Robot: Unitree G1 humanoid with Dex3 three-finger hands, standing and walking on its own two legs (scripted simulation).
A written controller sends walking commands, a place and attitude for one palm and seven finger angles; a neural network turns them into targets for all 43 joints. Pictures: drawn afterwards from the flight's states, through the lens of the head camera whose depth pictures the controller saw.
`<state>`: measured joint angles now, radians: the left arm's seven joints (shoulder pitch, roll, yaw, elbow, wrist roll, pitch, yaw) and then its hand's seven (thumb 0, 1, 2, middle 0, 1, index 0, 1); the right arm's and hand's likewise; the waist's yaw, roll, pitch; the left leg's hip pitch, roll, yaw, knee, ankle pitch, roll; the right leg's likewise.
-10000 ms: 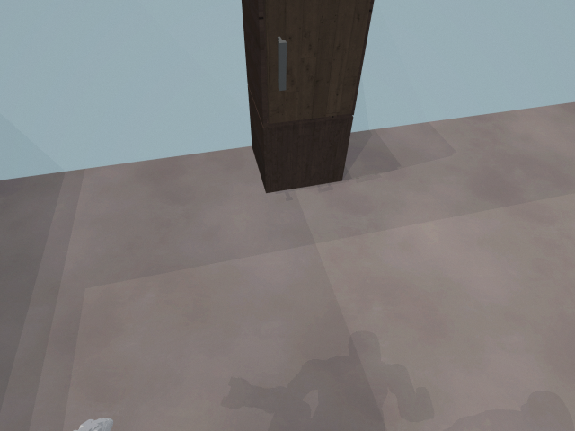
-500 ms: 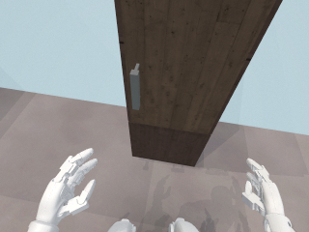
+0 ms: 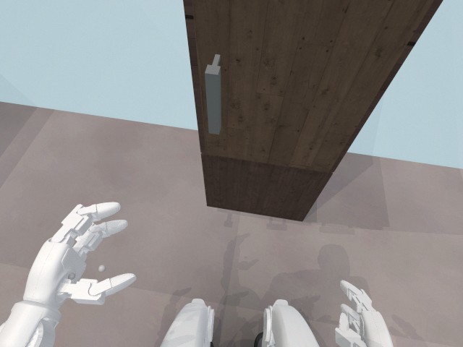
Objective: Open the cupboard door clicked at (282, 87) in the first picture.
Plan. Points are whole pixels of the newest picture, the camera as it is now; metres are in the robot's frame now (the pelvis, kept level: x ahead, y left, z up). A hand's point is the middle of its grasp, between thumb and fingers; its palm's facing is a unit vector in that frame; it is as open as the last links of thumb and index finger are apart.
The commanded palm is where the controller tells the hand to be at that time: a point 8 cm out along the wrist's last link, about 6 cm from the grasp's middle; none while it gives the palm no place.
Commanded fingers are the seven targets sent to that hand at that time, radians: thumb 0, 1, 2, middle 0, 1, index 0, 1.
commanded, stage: raise the hand with hooked fingers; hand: left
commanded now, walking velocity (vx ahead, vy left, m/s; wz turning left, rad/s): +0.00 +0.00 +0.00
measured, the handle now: (215, 96) +0.60 +0.07 +0.03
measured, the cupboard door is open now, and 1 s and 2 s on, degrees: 0 0 0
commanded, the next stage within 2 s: move the hooked fingers beside the handle in 1.24 s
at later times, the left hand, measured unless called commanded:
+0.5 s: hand (73, 251) +0.25 +0.26 +0.03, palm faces -0.10 -0.99 -0.07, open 13.8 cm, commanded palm +0.24 +0.31 +0.04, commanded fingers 0.00 -0.50 0.30 -0.30 -1.20 -0.30 -1.20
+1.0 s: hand (66, 231) +0.28 +0.28 +0.03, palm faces -0.13 -0.99 -0.05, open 14.0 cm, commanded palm +0.27 +0.33 +0.04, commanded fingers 0.00 -0.50 0.30 -0.30 -1.20 -0.30 -1.20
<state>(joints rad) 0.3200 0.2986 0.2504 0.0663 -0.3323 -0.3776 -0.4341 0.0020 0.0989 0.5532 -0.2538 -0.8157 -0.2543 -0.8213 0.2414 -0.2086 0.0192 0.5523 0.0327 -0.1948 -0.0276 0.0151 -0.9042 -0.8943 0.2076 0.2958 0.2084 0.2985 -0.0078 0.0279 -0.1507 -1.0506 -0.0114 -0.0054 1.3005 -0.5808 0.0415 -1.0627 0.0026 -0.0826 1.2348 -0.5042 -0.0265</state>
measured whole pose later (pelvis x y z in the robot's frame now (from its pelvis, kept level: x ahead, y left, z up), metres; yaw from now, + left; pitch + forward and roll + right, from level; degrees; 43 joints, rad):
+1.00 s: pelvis +0.00 +0.01 +0.00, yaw -1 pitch +21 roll -4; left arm 0.03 0.47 0.45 0.37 -0.41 -0.36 -0.65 -0.02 -0.50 0.30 -0.30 -1.20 -0.30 -1.20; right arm 0.25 -0.30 0.02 0.50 0.04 -0.19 -0.03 0.01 -0.91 -0.89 0.20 0.30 0.21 0.30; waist -0.03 0.01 -0.15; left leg -1.11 0.00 -0.01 1.33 -0.59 0.06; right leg -1.11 0.01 -0.08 1.23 -0.50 -0.01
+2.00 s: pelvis +0.01 +0.00 +0.00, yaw -1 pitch +23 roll -3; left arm -0.38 0.44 0.36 0.70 -0.26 -0.38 -0.49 -0.02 -0.50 0.30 -0.30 -1.20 -0.30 -1.20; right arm 0.27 -0.29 0.04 0.56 0.03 -0.08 -0.04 0.01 -0.91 -0.89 0.20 0.30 0.21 0.30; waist -0.08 0.00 -0.16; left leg -1.13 0.00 0.00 1.31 -0.58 0.04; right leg -1.15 0.02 -0.08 1.24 -0.50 -0.03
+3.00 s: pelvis +0.00 +0.01 -0.03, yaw -3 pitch +32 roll -5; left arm -1.10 0.60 0.40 1.25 -0.02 -0.41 -0.26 -0.02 -0.50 0.30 -0.30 -1.20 -0.30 -1.20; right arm 0.36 -0.27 0.08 0.60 -0.05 0.08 0.02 0.00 -0.91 -0.89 0.20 0.30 0.21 0.30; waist -0.26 0.05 -0.13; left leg -1.37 0.02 -0.01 1.42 -0.60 0.06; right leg -1.37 0.03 -0.09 1.31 -0.49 -0.01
